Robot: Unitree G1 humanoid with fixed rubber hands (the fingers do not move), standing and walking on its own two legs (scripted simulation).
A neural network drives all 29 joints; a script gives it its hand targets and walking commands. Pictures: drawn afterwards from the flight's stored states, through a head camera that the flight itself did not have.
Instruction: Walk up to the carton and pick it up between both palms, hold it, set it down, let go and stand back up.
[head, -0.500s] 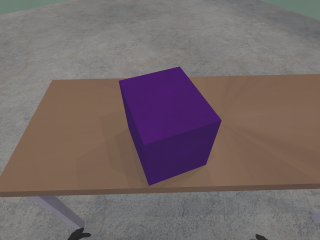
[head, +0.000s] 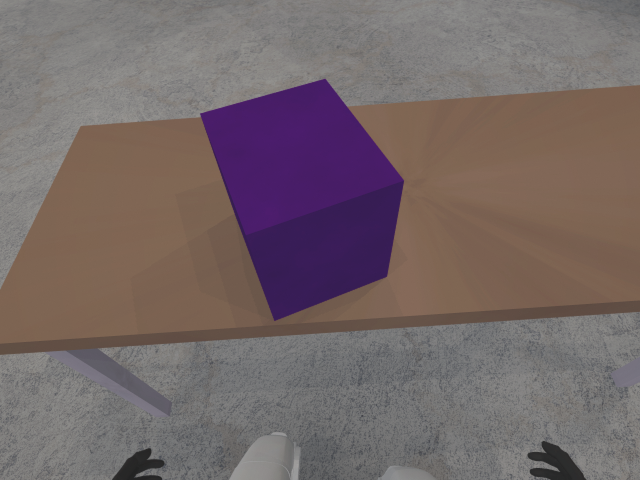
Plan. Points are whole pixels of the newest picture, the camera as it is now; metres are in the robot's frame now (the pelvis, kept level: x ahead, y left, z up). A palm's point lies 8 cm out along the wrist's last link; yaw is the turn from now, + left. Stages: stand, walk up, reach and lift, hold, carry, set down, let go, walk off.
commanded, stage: walk up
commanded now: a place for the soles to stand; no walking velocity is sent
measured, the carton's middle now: (299, 200) +0.50 +0.07 +0.02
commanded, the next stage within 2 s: none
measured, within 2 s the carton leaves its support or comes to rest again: neither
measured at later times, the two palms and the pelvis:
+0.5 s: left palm out of the picture +0.01 +0.26 -0.10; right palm out of the picture +0.07 -0.24 -0.09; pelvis -0.03 -0.01 +0.01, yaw +8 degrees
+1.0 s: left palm out of the picture +0.01 +0.27 -0.10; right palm out of the picture +0.12 -0.24 -0.09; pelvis -0.02 -0.01 +0.01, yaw +13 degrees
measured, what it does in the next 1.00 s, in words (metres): steps on the spot: left foot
